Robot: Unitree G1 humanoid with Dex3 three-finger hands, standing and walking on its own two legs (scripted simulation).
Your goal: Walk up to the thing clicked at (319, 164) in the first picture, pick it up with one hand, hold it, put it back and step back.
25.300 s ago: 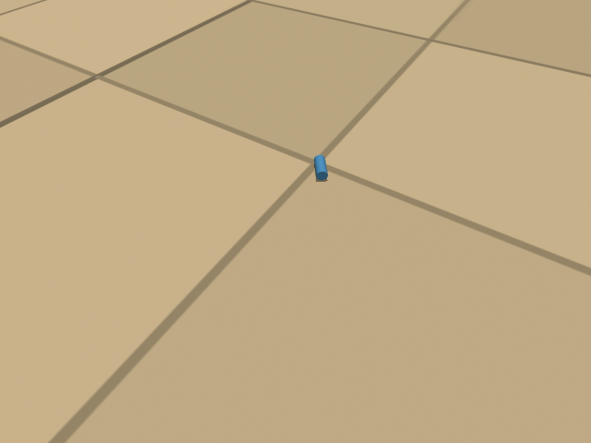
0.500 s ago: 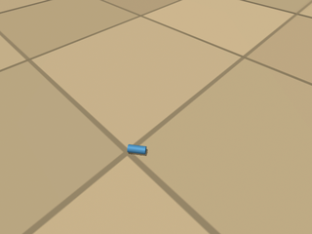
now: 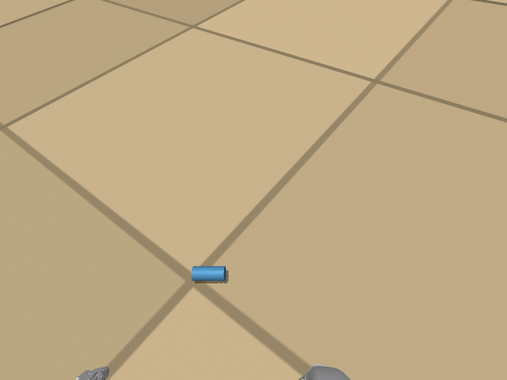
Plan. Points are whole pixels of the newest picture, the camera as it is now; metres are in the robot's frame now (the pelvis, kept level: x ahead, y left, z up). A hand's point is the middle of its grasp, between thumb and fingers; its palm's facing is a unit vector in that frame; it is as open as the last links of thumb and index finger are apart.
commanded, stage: walk up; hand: left
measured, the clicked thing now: (209, 273) +0.63 +0.24 -0.72
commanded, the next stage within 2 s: stand in 1.90 s
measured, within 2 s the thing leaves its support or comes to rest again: neither
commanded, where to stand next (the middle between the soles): +0.24 +0.00 m, yaw -1 degrees
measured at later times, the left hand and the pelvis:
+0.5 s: hand (104, 366) +0.19 +0.30 -0.15, palm faces -0.04 -0.94 -0.32, open 7.4 cm; pelvis +0.13 +0.03 +0.01, yaw -1 degrees
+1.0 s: hand (124, 317) +0.26 +0.27 -0.12, palm faces -0.03 -0.92 -0.38, open 7.4 cm; pelvis +0.18 +0.01 +0.01, yaw -1 degrees
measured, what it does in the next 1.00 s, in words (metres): walks ahead: left foot, then right foot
